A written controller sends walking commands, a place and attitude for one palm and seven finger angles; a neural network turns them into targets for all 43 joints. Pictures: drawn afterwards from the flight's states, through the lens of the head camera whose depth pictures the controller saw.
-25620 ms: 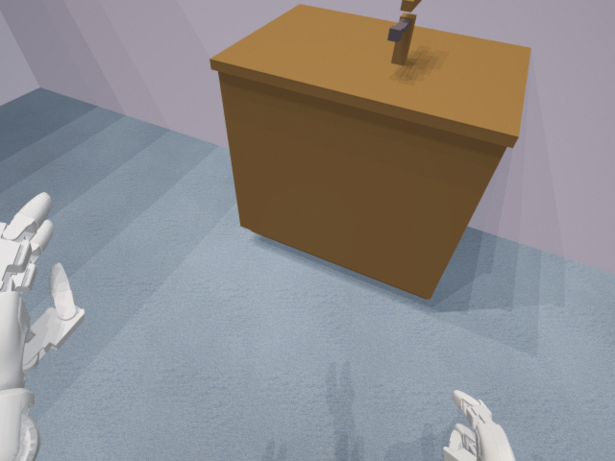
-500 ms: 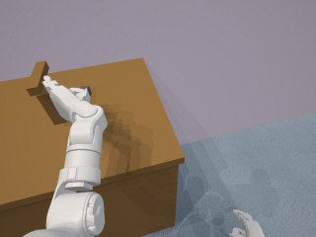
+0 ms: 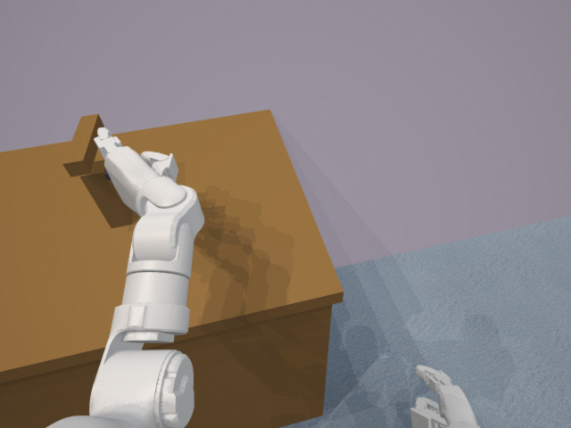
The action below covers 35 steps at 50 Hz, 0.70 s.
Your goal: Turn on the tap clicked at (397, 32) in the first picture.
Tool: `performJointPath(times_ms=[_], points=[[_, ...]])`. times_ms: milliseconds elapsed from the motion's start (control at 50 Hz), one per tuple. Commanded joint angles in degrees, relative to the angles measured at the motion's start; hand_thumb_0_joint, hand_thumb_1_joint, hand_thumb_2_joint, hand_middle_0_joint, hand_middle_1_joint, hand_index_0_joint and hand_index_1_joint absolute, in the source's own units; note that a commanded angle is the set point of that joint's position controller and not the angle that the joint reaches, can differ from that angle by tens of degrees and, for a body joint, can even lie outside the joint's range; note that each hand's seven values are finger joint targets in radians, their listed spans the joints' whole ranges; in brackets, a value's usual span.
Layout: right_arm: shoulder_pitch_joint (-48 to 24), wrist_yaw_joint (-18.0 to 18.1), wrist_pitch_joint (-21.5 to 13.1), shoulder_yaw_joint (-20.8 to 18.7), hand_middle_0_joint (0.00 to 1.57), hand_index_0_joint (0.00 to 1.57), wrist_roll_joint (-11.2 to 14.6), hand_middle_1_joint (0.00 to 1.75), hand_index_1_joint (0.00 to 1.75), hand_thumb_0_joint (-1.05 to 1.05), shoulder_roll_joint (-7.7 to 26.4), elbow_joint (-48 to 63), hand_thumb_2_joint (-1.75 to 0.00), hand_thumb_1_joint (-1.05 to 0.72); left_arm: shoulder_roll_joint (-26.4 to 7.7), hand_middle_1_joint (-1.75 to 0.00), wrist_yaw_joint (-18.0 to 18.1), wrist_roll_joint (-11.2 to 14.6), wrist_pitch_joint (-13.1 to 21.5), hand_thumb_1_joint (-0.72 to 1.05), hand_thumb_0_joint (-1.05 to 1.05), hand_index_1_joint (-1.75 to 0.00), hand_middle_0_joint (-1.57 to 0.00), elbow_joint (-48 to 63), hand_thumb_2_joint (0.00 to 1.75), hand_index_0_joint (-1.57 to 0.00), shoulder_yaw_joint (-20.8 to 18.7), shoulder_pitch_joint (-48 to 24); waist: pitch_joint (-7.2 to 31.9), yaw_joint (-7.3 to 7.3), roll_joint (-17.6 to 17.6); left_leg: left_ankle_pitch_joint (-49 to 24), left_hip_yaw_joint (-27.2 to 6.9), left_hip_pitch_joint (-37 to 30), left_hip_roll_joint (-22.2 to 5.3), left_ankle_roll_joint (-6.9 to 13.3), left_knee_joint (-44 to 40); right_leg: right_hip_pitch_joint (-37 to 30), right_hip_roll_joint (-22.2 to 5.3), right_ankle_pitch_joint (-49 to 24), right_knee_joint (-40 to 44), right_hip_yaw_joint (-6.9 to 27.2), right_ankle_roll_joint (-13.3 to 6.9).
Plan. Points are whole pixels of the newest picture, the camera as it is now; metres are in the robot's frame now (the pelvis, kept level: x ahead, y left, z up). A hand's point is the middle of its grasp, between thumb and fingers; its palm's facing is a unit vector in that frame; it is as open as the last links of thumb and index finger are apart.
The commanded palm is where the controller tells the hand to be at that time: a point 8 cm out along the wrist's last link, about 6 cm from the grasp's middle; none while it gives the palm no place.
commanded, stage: lift the hand up off the lever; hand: left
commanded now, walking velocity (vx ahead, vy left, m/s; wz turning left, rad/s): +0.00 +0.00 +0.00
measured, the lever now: (166, 171) +0.45 +0.25 +0.14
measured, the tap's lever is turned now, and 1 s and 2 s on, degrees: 75 75 75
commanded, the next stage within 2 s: draw the hand back beside the body in 0.46 s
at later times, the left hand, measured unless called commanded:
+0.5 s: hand (167, 160) +0.39 +0.20 +0.21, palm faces +0.79 -0.61 -0.03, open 7.8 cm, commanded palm +0.33 +0.22 +0.21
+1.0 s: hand (123, 222) +0.28 +0.22 +0.20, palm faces +0.40 -0.89 -0.22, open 7.7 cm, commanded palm +0.26 +0.24 +0.20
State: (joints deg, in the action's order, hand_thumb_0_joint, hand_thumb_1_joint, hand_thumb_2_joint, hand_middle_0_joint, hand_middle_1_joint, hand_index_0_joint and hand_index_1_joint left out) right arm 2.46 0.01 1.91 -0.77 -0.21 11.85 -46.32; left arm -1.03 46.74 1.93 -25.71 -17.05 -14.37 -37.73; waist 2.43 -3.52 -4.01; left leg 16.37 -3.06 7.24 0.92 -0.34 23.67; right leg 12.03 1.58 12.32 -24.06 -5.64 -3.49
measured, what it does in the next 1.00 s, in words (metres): stands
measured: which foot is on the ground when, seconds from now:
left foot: down 0.00-1.00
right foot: down 0.00-1.00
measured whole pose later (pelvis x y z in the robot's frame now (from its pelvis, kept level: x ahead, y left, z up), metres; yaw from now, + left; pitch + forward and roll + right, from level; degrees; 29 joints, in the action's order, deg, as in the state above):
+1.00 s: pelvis -0.02 +0.00 +0.00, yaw -2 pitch -6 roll +0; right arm 9.5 2.2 -0.3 -0.8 2.0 15.1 -38.9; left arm -18.5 11.4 5.8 -3.9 7.7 -11.5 -3.4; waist -2.8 -2.9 -4.4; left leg 15.6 -0.9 1.6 0.6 0.2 22.8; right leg 7.2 2.0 11.0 -23.6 -3.7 -3.4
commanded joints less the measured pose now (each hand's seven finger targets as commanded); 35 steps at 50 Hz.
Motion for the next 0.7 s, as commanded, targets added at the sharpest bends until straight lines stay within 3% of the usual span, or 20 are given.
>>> performJointPath(times_ms=[0, 40, 60, 120, 160, 180, 240, 260, 320, 360, 440, 460, 500, 540, 560, 580, 600, 640, 660, 680], points=[[-9.56, 0.15, -2.21, -1.49, 0.20, 0.20, -0.20, 0.30, 0.30, 0.00, 5.54, 8.95, -0.90, -0.90, -7.90, -0.15, -0.24, -1.92, 3.02, 0.90, 0.00, -0.15, -0.15, 14.45, 0.90, -0.15, 2.14, -25.36, 18.04, 0.02, 5.54, -23.24, 2.95, 0.36, -0.91, -1.67, -1.03, -13.97, -3.44, -18.04, 1.42, 1.59, 1.75], [-9.73, 0.21, -1.95, -1.37, 0.20, 0.20, -0.07, 0.30, 0.30, 0.00, 5.63, 8.55, -0.90, -0.90, -8.77, -0.15, -0.25, -1.83, 2.06, 0.90, 0.00, -0.15, -0.15, 13.01, 0.90, -0.15, 1.24, -25.07, 17.19, 0.22, 6.85, -21.74, 3.19, 1.01, -0.83, -1.21, -1.03, -13.86, -3.65, -17.46, 2.09, 1.82, 2.12], [-9.74, 0.45, -1.71, -1.50, 0.20, 0.20, -0.03, 0.30, 0.30, 0.00, 5.99, 8.46, -0.90, -0.90, -11.41, -0.15, -0.38, -1.88, 2.15, 0.90, 0.00, -0.15, -0.15, 13.61, 0.90, -0.15, -0.67, -25.40, 17.71, -0.28, 6.65, -22.25, 2.91, 0.86, -0.85, -1.35, -1.44, -14.61, -3.44, -17.40, 2.11, 1.81, 1.95], [-10.25, -0.04, -2.01, -1.34, 0.20, 0.20, -0.11, 0.30, 0.30, 0.00, 5.37, 9.09, -0.90, -0.90, -8.06, -0.15, -0.45, -2.08, 2.05, 0.90, 0.00, -0.15, -0.15, 17.36, 0.90, -0.15, 2.50, -25.95, 19.08, -0.06, 4.31, -25.29, 3.49, -0.39, -0.82, -1.77, -0.79, -15.17, -3.47, -21.01, 0.94, 1.58, 1.61], [-10.49, -0.19, -1.93, -1.63, 0.20, 0.20, -0.12, 0.30, 0.30, 0.00, 5.73, 9.01, -0.90, -0.90, -9.20, -0.15, -0.80, -1.89, 1.63, 0.90, 0.00, -0.15, -0.15, 18.30, 0.90, -0.15, 1.76, -24.04, 19.17, -0.57, 4.09, -26.29, 2.95, -0.58, -0.95, -2.35, -0.96, -15.39, -3.25, -20.66, 1.04, 1.19, 1.51], [-10.28, -0.30, -1.94, -1.37, 0.20, 0.20, 0.03, 0.30, 0.30, 0.00, 5.58, 8.83, -0.90, -0.90, -7.14, -0.15, -0.92, -1.55, 1.11, 0.90, 0.00, -0.15, -0.15, 16.54, 0.90, -0.15, 3.21, -23.97, 17.46, 0.19, 6.15, -25.48, 3.02, -0.29, -0.97, -2.16, -1.12, -14.60, -3.27, -19.98, 1.18, 1.10, 1.59], [-11.36, -0.18, -2.32, -1.22, 0.20, 0.20, 0.34, 0.30, 0.30, 0.00, 5.57, 8.67, -0.90, -0.90, -7.06, -0.15, -1.12, -1.06, 0.45, 0.90, 0.00, -0.15, -0.15, 17.35, 0.90, -0.15, 3.53, -25.43, 16.78, 0.31, 6.10, -22.55, 3.03, 0.00, -0.70, -1.44, -1.38, -13.94, -3.51, -17.44, 2.17, 1.60, 1.89], [-11.62, 0.04, -2.23, -1.29, 0.20, 0.20, 0.39, 0.30, 0.30, 0.00, 5.68, 8.20, -0.90, -0.90, -8.47, -0.15, -1.25, -1.05, 0.11, 0.90, 0.00, -0.15, -0.15, 15.73, 0.90, -0.15, 2.32, -24.91, 15.63, -0.09, 5.59, -21.21, 2.61, 0.35, -0.70, -1.66, -1.88, -13.27, -3.23, -14.70, 2.83, 1.45, 1.84], [-12.24, 0.18, -2.62, -0.79, 0.20, 0.20, 0.71, 0.30, 0.30, 0.00, 5.43, 7.89, -0.90, -0.90, -7.69, -0.15, -0.84, -0.94, -0.08, 0.90, 0.00, -0.15, -0.15, 13.07, 0.90, -0.15, 2.71, -27.04, 13.94, 0.22, 7.12, -15.64, 2.70, 1.78, -0.44, -0.74, -2.55, -11.79, -3.44, -8.84, 4.34, 2.17, 2.15], [-12.11, 0.52, -2.62, -0.94, 0.20, 0.20, 0.77, 0.30, 0.30, 0.00, 5.67, 7.45, -0.90, -0.90, -11.70, -0.15, -0.50, -1.33, 0.55, 0.90, 0.00, -0.15, -0.15, 12.48, 0.90, -0.15, -0.26, -28.54, 14.58, -0.19, 6.31, -14.59, 2.66, 2.11, -0.52, -0.67, -2.72, -12.06, -3.52, -7.65, 4.87, 2.56, 2.29], [-12.00, 0.36, -2.87, -0.71, 0.20, 0.20, 0.52, 0.30, 0.30, 0.00, 5.22, 7.50, -0.90, -0.90, -9.21, -0.15, 0.11, -2.30, 0.95, 0.90, 0.00, -0.15, -0.15, 10.58, 0.90, -0.15, 1.94, -30.79, 14.45, 0.43, 5.21, -12.00, 2.98, 3.06, -0.42, -0.29, -2.57, -11.49, -3.75, -5.93, 5.05, 3.06, 2.30], [-11.75, 0.52, -2.85, -0.96, 0.20, 0.20, 0.51, 0.30, 0.30, 0.00, 5.66, 7.32, -0.90, -0.90, -11.56, -0.15, 0.02, -2.59, 1.39, 0.90, 0.00, -0.15, -0.15, 10.98, 0.90, -0.15, 0.40, -31.53, 15.18, 0.27, 4.63, -12.67, 2.72, 2.78, -0.56, -0.50, -2.80, -11.79, -3.62, -6.09, 5.07, 2.93, 2.20], [-11.47, 0.45, -2.92, -0.94, 0.20, 0.20, 0.44, 0.30, 0.30, 0.00, 5.46, 8.12, -0.90, -0.90, -10.04, -0.15, 0.04, -2.17, 1.92, 0.90, 0.00, -0.15, -0.15, 11.63, 0.90, -0.15, 1.24, -30.16, 16.29, 0.28, 4.58, -13.77, 2.95, 2.36, -0.63, -0.18, -2.41, -12.45, -3.79, -7.84, 4.59, 3.14, 2.28], [-10.86, 0.58, -2.61, -1.09, 0.20, 0.20, 0.41, 0.30, 0.30, 0.00, 5.71, 8.07, -0.90, -0.90, -11.06, -0.15, -0.04, -2.09, 1.68, 0.90, 0.00, -0.15, -0.15, 10.24, 0.90, -0.15, 0.12, -28.80, 16.15, 0.32, 5.81, -14.22, 3.04, 2.79, -0.73, -0.03, -2.46, -13.03, -3.85, -8.70, 4.56, 3.09, 2.42], [-7.14, 1.95, -0.42, -1.03, 0.20, 0.20, 0.00, 0.30, 0.30, 0.00, 8.15, 8.21, -0.90, -0.90, -8.83, -0.15, -9.64, -5.84, 2.48, 0.90, 0.00, -0.15, -0.15, 16.93, 0.90, -0.15, 11.07, -24.27, 15.64, 3.96, 8.60, -17.01, 3.10, -0.66, -0.65, 1.65, -2.49, -13.91, -3.18, -15.73, 2.02, 4.40, 1.87], [-5.55, 2.84, 0.29, -1.72, 0.20, 0.20, 0.74, 0.30, 0.30, 0.00, 7.55, 10.47, -0.90, -0.90, -13.65, -0.16, -13.61, -4.97, 2.51, 0.90, 0.00, -0.16, -0.15, 18.94, 0.90, -0.15, 5.12, -19.64, 18.39, 2.69, 8.47, -20.84, 3.64, -2.36, -0.60, 2.44, -2.32, -16.24, -3.02, -22.63, 1.29, 4.51, 1.79], [-6.00, 3.66, 1.26, -1.27, 0.20, 0.20, 1.12, 0.30, 0.30, 0.00, 7.23, 12.13, -0.90, -0.90, -15.18, -0.16, -17.60, -4.20, 2.22, 0.90, 0.00, -0.16, -0.15, 23.02, 0.90, -0.15, 4.97, -14.85, 19.78, 1.53, 6.63, -22.69, 3.67, -2.69, -0.19, 2.47, -2.66, -18.99, -3.00, -26.81, 0.68, 4.91, 1.86], [-6.04, 4.86, 2.80, -0.40, 0.20, 0.20, 2.20, 0.30, 0.30, 0.00, 7.07, 13.80, -0.90, -0.90, -17.40, -0.16, -25.90, -0.57, 1.21, 0.90, 0.00, -0.16, -0.16, 25.46, 0.90, -0.16, 3.65, -7.49, 17.82, 1.24, 8.94, -23.05, 3.49, -2.27, -0.40, 2.46, -3.31, -20.81, -3.05, -31.11, 1.20, 5.49, 2.37], [-7.10, 5.23, 3.35, -0.20, 0.20, 0.20, 2.79, 0.30, 0.30, 0.00, 6.94, 14.78, -0.90, -0.90, -19.82, -0.17, -27.98, 1.85, 0.14, 0.90, 0.00, -0.17, -0.16, 25.53, 0.90, -0.16, -0.59, -1.89, 16.36, -0.28, 7.82, -22.44, 3.58, -1.67, -0.54, 2.28, -3.85, -21.14, -2.76, -29.44, 1.86, 5.38, 2.15], [-8.35, 5.29, 3.22, 0.51, 0.20, 0.20, 3.43, 0.30, 0.30, 0.00, 6.29, 16.09, -0.90, -0.90, -19.01, -0.17, -28.62, 4.33, -0.88, 0.90, 0.00, -0.17, -0.16, 27.67, 0.90, -0.16, -1.73, 1.14, 15.00, -1.14, 8.50, -21.53, 3.62, -0.91, -0.53, 2.14, -4.16, -21.13, -2.82, -28.14, 2.31, 5.33, 2.38]])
